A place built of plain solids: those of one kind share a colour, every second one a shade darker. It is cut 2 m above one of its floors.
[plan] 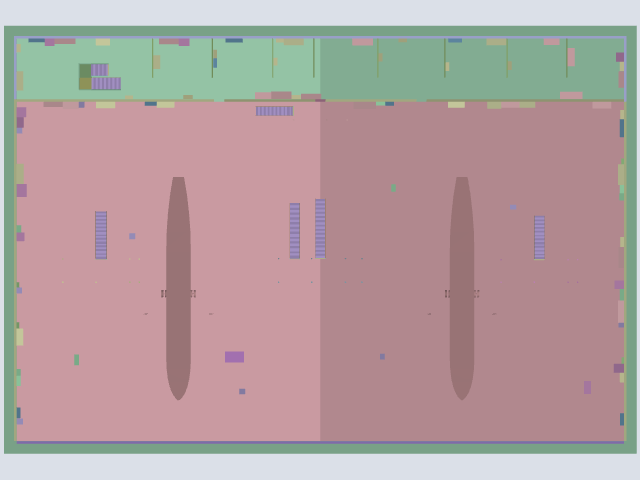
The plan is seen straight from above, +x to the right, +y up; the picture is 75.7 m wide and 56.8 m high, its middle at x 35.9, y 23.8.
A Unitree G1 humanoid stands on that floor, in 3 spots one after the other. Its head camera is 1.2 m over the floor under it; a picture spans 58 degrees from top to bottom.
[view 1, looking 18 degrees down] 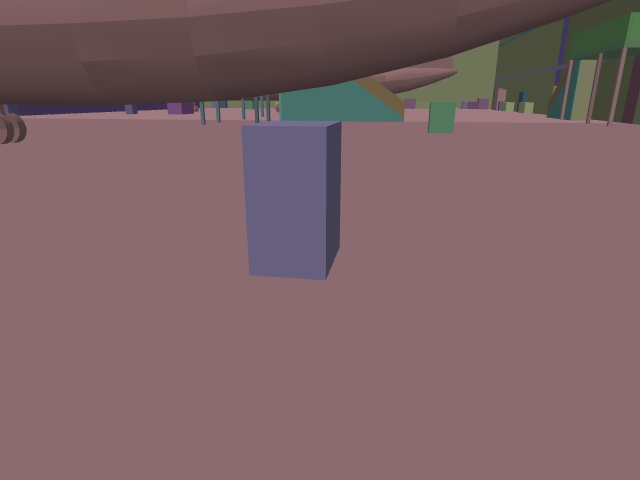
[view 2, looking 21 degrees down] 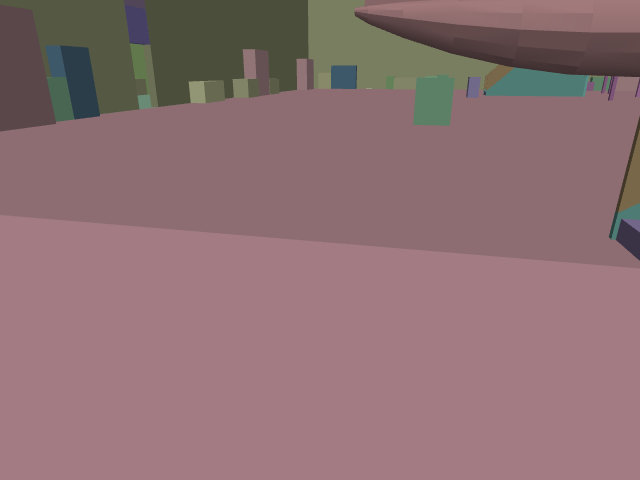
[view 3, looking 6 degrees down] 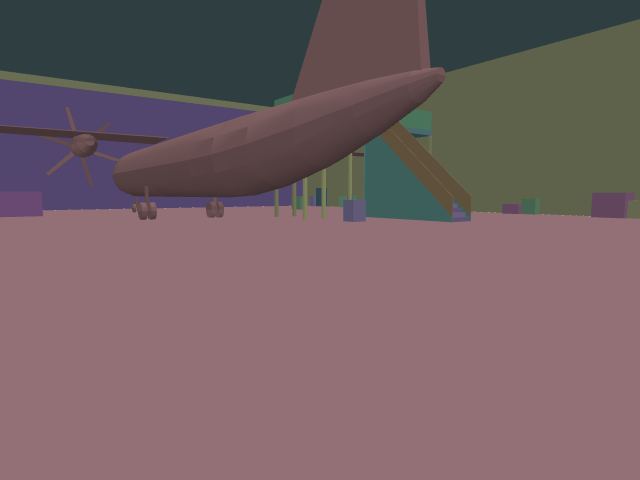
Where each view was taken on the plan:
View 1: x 61.87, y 28.41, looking -170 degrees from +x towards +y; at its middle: bin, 2.92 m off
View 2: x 32.92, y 30.16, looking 13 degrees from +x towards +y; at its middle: floor_bay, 3.35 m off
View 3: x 26.36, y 39.05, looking -126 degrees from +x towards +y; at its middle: floor_bay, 11.48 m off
